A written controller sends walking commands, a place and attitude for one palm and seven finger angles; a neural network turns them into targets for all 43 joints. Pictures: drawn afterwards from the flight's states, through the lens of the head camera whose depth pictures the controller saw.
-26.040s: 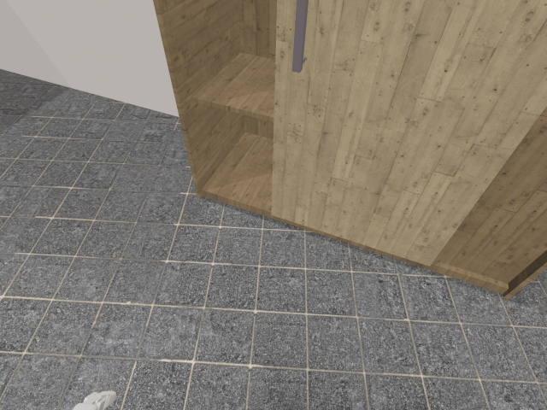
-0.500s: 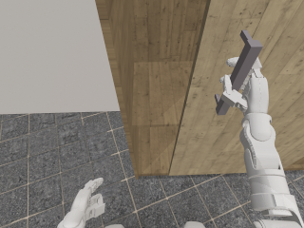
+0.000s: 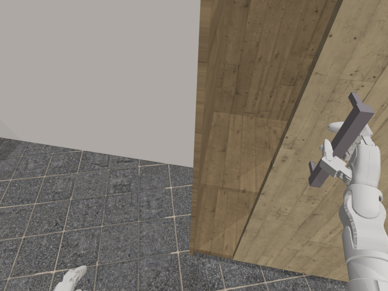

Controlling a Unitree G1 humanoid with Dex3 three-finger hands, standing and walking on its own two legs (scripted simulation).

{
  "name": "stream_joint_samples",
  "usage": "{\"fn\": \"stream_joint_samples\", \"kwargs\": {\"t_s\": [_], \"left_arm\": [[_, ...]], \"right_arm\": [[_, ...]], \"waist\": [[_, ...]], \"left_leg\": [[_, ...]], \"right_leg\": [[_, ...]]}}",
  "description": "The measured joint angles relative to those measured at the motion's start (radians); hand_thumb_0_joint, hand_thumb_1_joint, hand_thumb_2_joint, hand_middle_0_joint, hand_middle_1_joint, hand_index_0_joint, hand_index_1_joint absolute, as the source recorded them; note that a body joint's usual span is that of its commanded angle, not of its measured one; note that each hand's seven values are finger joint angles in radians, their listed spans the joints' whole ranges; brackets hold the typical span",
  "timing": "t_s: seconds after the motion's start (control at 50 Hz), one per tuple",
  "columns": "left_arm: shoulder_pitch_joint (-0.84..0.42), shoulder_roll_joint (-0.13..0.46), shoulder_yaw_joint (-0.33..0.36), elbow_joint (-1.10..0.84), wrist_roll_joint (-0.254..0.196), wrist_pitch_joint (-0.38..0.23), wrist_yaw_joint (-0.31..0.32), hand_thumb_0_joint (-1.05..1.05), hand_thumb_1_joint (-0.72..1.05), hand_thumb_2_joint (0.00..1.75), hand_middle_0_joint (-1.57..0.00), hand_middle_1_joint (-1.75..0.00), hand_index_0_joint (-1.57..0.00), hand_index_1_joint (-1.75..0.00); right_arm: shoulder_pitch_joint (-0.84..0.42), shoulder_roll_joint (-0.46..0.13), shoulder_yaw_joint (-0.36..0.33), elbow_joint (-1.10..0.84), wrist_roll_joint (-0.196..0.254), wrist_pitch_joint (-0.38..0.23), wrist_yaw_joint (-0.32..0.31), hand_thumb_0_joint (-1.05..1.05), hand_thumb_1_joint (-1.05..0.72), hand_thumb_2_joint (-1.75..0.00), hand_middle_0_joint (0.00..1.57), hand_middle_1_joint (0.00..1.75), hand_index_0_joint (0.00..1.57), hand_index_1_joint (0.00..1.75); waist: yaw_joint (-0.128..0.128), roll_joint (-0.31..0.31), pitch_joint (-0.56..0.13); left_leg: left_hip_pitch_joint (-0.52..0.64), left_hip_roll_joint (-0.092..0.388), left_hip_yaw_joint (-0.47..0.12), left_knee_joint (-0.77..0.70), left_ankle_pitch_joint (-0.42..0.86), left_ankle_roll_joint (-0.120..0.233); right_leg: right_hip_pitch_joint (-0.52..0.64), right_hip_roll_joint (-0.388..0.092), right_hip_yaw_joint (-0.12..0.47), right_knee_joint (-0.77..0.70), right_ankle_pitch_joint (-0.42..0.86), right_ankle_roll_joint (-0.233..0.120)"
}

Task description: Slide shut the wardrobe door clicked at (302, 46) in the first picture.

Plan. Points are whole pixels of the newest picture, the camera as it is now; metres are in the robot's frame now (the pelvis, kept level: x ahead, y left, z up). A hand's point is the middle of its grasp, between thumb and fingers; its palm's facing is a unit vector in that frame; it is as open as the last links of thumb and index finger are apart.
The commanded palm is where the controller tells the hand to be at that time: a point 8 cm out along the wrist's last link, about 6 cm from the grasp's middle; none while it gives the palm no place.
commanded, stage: stop walking and hold the door there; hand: right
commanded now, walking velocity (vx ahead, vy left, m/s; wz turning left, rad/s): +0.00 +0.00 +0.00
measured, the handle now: (332, 144) +0.40 -0.26 +0.13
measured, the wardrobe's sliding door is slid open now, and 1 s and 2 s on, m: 0.19 0.19 0.19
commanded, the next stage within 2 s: loosen the grip on the handle in 0.34 s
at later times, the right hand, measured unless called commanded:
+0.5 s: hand (331, 155) +0.36 -0.24 +0.14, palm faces +0.23 +0.93 -0.27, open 6.9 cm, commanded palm +0.31 -0.28 +0.14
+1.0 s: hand (328, 156) +0.36 -0.24 +0.13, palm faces +0.31 +0.93 -0.19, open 14.1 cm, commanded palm +0.32 -0.28 +0.14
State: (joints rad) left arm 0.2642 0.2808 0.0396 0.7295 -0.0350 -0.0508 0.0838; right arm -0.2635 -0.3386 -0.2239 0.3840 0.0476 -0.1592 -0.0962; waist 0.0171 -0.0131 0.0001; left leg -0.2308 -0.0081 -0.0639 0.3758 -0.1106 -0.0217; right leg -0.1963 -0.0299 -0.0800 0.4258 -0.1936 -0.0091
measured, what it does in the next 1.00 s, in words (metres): stands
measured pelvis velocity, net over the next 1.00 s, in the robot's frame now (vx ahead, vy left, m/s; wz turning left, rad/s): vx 0.02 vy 0.03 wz -0.07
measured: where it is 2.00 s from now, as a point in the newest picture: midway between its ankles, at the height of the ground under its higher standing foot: outside the picture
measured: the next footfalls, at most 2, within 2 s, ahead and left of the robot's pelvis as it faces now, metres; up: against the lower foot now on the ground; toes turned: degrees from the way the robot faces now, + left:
none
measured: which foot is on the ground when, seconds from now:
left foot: down 0.00-1.00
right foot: down 0.00-1.00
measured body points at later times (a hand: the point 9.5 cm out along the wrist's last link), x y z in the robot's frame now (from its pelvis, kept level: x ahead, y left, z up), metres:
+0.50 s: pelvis +0.00 -0.01 +0.00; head +0.01 -0.02 +0.45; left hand +0.18 +0.22 -0.09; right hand +0.34 -0.29 +0.15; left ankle +0.06 +0.13 -0.74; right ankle +0.03 -0.11 -0.74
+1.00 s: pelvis +0.02 +0.03 -0.02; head +0.04 +0.04 +0.43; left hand +0.18 +0.27 -0.12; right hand +0.34 -0.29 +0.14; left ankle +0.06 +0.13 -0.74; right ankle +0.02 -0.11 -0.74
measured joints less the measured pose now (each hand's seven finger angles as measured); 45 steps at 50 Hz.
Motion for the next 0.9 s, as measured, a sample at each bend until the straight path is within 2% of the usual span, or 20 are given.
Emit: {"fn": "stream_joint_samples", "kwargs": {"t_s": [0.22, 0.34, 0.44, 0.48, 0.5, 0.54, 0.58, 0.6, 0.66, 0.7, 0.8, 0.9], "left_arm": [[-0.058, -0.095, -0.056, -0.005, 0.007, -0.011, -0.005, 0.01, 0.9, 0.9, -0.2, -0.3, -0.21, -0.3], [-0.089, -0.1, -0.064, -0.017, 0.01, -0.015, -0.005, 0.01, 0.9, 0.9, -0.2, -0.3, -0.21, -0.3], [-0.102, -0.088, -0.059, -0.026, 0.011, -0.012, -0.003, 0.01, 0.9, 0.9, -0.2, -0.3, -0.21, -0.3], [-0.102, -0.092, -0.037, -0.042, 0.032, -0.03, -0.023, 0.01, 0.9, 0.9, -0.2, -0.3, -0.21, -0.3], [-0.091, -0.093, -0.023, -0.046, 0.032, -0.051, -0.035, 0.01, 0.9, 0.9, -0.2, -0.3, -0.21, -0.3], [-0.071, -0.083, -0.024, -0.05, 0.023, -0.081, -0.058, 0.01, 0.9, 0.9, -0.2, -0.3, -0.21, -0.3], [-0.059, -0.064, -0.034, -0.058, 0.023, -0.097, -0.072, 0.01, 0.9, 0.9, -0.2, -0.3, -0.21, -0.3], [-0.051, -0.056, -0.037, -0.063, 0.022, -0.102, -0.077, 0.01, 0.9, 0.9, -0.2, -0.3, -0.21, -0.3], [-0.026, -0.039, -0.042, -0.075, 0.015, -0.113, -0.08, 0.01, 0.9, 0.9, -0.2, -0.3, -0.21, -0.3], [-0.018, -0.033, -0.047, -0.073, 0.012, -0.117, -0.072, 0.01, 0.9, 0.9, -0.2, -0.3, -0.21, -0.3], [0.002, -0.031, -0.05, -0.056, 0.0, -0.132, -0.051, 0.01, 0.9, 0.9, -0.2, -0.3, -0.21, -0.3], [0.012, -0.028, -0.046, -0.045, 0.0, -0.138, -0.046, 0.01, 0.9, 0.9, -0.2, -0.3, -0.21, -0.3]], "right_arm": [[0.018, 0.024, 0.03, -0.062, 0.002, -0.001, -0.002, -0.05, -0.66, -0.79, 0.46, 1.4, 0.31, 1.39], [0.019, 0.041, 0.045, -0.086, 0.002, 0.002, -0.005, -0.05, -0.66, -0.8, 0.46, 1.4, 0.31, 1.39], [0.03, 0.044, 0.047, -0.106, 0.004, -0.004, -0.004, -0.05, -0.66, -0.81, 0.46, 1.4, 0.31, 1.39], [-0.031, 0.01, 0.021, -0.104, -0.063, 0.018, 0.074, -0.06, -0.58, -0.8, 0.46, 1.4, 0.31, 1.39], [-0.094, -0.008, 0.024, -0.057, -0.074, 0.027, 0.111, -0.07, -0.52, -0.79, 0.46, 1.4, 0.31, 1.39], [-0.156, -0.003, -0.005, 0.0, -0.016, 0.061, 0.16, -0.07, -0.43, -0.77, 0.46, 1.4, 0.34, 1.39], [-0.144, 0.013, -0.045, 0.007, 0.035, 0.06, 0.15, -0.05, -0.37, -0.73, 0.46, 1.4, 0.36, 1.39], [-0.135, 0.018, -0.049, 0.009, 0.037, 0.049, 0.134, -0.05, -0.34, -0.71, 0.46, 1.4, 0.38, 1.39], [-0.122, 0.017, -0.017, 0.025, -0.003, 0.015, 0.096, -0.03, -0.21, -0.63, 0.46, 1.4, 0.4, 1.39], [-0.128, 0.01, -0.016, 0.035, -0.011, 0.004, 0.08, -0.02, -0.08, -0.55, 0.46, 1.4, 0.39, 1.39], [-0.136, -0.018, -0.019, 0.069, 0.011, -0.031, 0.105, -0.01, 0.25, -0.37, 0.43, 1.37, 0.37, 1.36], [-0.102, -0.041, -0.045, 0.056, 0.035, -0.047, 0.142, -0.01, 0.43, -0.27, 0.39, 1.31, 0.34, 1.3]], "waist": [[-0.027, 0.005, 0.014], [-0.041, 0.006, 0.019], [-0.043, 0.009, 0.02], [-0.051, 0.028, 0.048], [-0.051, 0.041, 0.046], [-0.046, 0.055, 0.022], [-0.036, 0.047, -0.001], [-0.032, 0.043, -0.011], [-0.028, 0.041, -0.028], [-0.028, 0.039, -0.029], [-0.032, 0.026, -0.033], [-0.032, 0.004, -0.039]], "left_leg": [[-0.006, 0.017, -0.026, 0.021, -0.015, -0.02], [-0.006, 0.023, -0.028, 0.022, -0.018, -0.025], [-0.005, 0.023, -0.028, 0.017, -0.018, -0.026], [-0.024, 0.021, -0.02, 0.046, -0.025, -0.01], [-0.049, 0.029, -0.003, 0.072, -0.036, 0.009], [-0.086, 0.039, 0.021, 0.105, -0.053, 0.022], [-0.103, 0.034, 0.029, 0.123, -0.062, 0.012], [-0.113, 0.032, 0.034, 0.137, -0.069, 0.009], [-0.148, 0.03, 0.051, 0.191, -0.097, 0.013], [-0.164, 0.026, 0.061, 0.215, -0.11, 0.018], [-0.185, 0.005, 0.077, 0.235, -0.125, 0.036], [-0.19, -0.01, 0.085, 0.237, -0.138, 0.048]], "right_leg": [[0.007, 0.018, -0.025, 0.006, -0.014, -0.018], [0.007, 0.025, -0.027, 0.007, -0.017, -0.023], [0.006, 0.025, -0.026, 0.005, -0.019, -0.024], [-0.011, 0.023, -0.02, 0.024, -0.02, -0.021], [-0.034, 0.03, -0.004, 0.031, -0.014, -0.014], [-0.073, 0.039, 0.02, 0.046, -0.006, -0.003], [-0.096, 0.033, 0.028, 0.073, -0.018, 0.0], [-0.108, 0.03, 0.033, 0.09, -0.027, 0.0], [-0.146, 0.027, 0.052, 0.137, -0.048, 0.006], [-0.163, 0.022, 0.061, 0.16, -0.058, 0.012], [-0.189, 0.002, 0.078, 0.187, -0.076, 0.023], [-0.198, -0.014, 0.085, 0.196, -0.091, 0.032]]}}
